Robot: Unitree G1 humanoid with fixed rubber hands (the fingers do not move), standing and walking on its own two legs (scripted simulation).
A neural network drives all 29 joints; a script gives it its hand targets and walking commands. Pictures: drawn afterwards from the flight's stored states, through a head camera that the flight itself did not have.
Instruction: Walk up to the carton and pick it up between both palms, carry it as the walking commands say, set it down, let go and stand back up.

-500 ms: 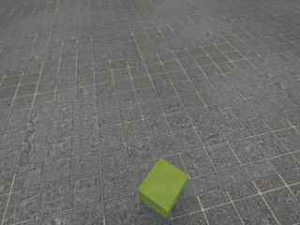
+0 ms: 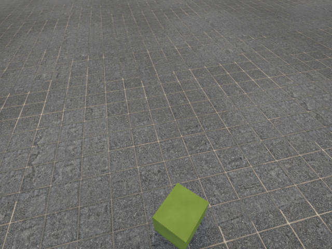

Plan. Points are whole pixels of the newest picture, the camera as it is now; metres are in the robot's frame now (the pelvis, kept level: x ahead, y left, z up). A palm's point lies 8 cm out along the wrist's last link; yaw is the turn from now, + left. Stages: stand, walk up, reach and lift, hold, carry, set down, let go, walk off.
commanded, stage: walk up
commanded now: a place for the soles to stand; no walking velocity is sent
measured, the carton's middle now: (180, 216) +0.46 -0.04 -0.66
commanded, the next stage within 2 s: none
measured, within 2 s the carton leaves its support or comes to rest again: neither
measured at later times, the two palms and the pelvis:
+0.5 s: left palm out of the picture +0.09 +0.47 -0.11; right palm out of the picture +0.03 -0.17 -0.12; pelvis +0.00 +0.15 -0.01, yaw -8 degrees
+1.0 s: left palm out of the picture +0.22 +0.54 -0.10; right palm out of the picture +0.07 -0.10 -0.13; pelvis +0.08 +0.23 -0.02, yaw -18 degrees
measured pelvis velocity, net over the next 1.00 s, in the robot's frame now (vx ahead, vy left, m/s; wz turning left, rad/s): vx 0.08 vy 0.23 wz -0.31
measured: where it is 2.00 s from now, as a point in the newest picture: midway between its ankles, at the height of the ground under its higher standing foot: outside the picture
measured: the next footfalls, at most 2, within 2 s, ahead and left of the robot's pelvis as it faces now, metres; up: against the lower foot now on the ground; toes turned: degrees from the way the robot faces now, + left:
left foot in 0.40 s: +0.09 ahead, +0.24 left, +0.00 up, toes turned -6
right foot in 0.80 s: +0.12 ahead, +0.05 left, +0.00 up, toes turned -19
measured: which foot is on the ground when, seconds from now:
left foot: down 0.00-0.08, up 0.10-0.38, down 0.40-0.80, up 0.82-1.00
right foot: down 0.00-0.38, up 0.40-0.78, down 0.80-1.00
